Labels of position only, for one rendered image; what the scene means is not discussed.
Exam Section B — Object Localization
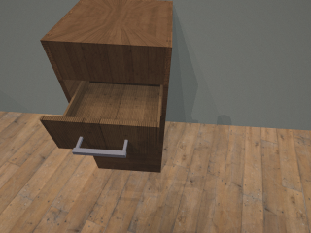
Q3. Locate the cabinet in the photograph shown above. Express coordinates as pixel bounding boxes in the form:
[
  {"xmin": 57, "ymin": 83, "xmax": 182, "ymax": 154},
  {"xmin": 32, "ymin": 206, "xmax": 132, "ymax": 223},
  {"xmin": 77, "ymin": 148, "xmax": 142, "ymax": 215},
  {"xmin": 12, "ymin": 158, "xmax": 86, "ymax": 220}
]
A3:
[{"xmin": 40, "ymin": 0, "xmax": 173, "ymax": 173}]

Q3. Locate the handle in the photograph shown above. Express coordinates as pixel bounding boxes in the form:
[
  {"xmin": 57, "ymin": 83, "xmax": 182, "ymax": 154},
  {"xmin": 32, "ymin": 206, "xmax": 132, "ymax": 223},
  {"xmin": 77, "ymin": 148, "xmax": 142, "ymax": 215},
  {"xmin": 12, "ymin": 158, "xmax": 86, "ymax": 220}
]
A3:
[{"xmin": 72, "ymin": 136, "xmax": 128, "ymax": 158}]

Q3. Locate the drawer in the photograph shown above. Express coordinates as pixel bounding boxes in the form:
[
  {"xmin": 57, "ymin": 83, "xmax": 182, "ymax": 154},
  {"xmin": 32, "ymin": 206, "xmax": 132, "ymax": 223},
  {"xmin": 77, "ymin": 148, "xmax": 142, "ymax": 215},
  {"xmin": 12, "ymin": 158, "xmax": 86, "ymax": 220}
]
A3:
[{"xmin": 40, "ymin": 81, "xmax": 162, "ymax": 155}]

